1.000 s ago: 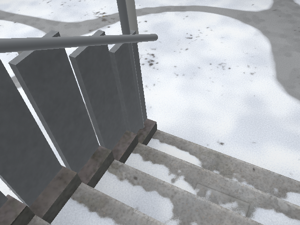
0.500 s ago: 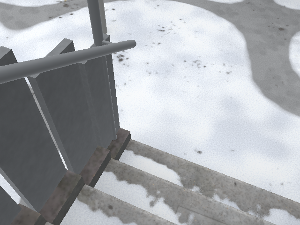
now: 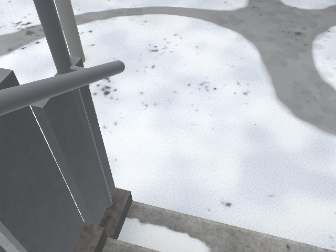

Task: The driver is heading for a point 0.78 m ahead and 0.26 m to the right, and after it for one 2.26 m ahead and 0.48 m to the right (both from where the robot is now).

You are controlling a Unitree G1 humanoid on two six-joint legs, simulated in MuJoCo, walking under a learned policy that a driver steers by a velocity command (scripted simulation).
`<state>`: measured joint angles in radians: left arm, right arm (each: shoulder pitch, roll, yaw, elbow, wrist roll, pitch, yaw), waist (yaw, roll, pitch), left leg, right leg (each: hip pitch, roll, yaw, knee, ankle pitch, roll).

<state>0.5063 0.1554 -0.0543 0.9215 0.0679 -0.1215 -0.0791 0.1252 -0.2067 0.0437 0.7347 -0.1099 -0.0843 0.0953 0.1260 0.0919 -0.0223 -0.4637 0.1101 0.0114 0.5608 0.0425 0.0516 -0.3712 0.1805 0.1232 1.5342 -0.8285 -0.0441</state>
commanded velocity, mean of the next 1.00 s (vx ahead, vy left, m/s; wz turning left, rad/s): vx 0.07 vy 0.00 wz -0.57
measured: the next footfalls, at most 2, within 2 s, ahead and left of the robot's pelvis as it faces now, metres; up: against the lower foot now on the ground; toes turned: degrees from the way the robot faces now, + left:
right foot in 0.48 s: +0.12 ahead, -0.14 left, +0.00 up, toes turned -26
left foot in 0.94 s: +0.18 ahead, +0.11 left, +0.00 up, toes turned -33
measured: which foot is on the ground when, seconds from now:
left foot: down 0.00-0.50, up 0.52-0.92, down 0.94-1.00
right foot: up 0.00-0.46, down 0.48-0.96, up 0.98-1.00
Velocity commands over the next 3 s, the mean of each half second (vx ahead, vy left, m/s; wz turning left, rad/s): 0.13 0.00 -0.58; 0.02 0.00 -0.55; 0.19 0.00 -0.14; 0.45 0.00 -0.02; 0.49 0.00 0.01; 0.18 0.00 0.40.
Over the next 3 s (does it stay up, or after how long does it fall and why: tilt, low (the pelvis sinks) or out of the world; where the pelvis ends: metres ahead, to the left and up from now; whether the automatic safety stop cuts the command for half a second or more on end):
stays up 0.76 -0.34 -0.41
